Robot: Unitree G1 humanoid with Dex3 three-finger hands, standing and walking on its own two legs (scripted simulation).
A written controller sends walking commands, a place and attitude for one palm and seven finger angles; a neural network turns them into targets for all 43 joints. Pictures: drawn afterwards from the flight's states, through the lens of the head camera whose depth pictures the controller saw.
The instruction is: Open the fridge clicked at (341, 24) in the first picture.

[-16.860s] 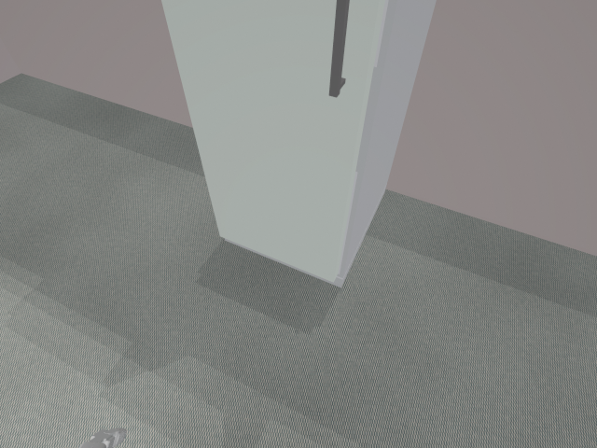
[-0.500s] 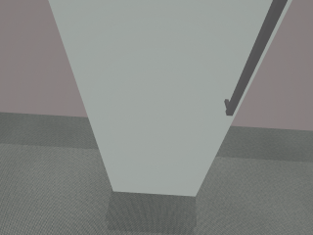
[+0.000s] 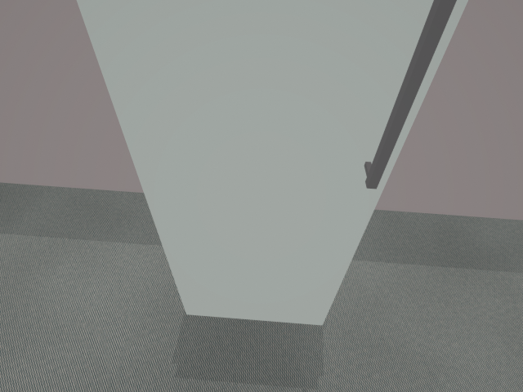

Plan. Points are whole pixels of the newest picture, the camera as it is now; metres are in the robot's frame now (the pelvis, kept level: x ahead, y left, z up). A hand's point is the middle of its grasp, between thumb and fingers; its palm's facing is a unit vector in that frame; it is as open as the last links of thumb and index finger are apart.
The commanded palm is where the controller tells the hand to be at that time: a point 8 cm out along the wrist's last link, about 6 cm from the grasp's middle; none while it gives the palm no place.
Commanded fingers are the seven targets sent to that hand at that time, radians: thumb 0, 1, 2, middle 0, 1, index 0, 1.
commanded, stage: come to a stop and stand still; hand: right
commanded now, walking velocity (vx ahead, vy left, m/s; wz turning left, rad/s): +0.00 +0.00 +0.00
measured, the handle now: (406, 80) +0.47 -0.16 +0.28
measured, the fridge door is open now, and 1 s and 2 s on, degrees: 0 0 0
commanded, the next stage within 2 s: look again from close up in 0.14 s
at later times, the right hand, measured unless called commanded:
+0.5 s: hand out of the picture +0.00 -0.17 -0.17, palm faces +0.01 +0.98 -0.20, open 7.4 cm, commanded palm none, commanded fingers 0.00 -0.90 -0.90 0.20 0.30 0.20 0.30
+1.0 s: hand out of the picture +0.03 -0.17 -0.17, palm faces +0.01 +0.98 -0.21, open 7.3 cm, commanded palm none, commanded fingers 0.00 -0.90 -0.90 0.20 0.30 0.20 0.30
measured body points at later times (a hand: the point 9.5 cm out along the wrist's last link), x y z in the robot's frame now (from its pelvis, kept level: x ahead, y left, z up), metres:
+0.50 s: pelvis +0.00 +0.00 +0.00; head +0.01 +0.01 +0.45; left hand -0.01 +0.22 -0.16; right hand +0.00 -0.22 -0.15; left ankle +0.05 +0.13 -0.73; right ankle -0.01 -0.08 -0.73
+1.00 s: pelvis +0.02 +0.01 +0.00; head +0.03 +0.01 +0.45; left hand +0.01 +0.22 -0.16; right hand +0.03 -0.22 -0.15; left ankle +0.05 +0.13 -0.73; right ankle -0.01 -0.08 -0.73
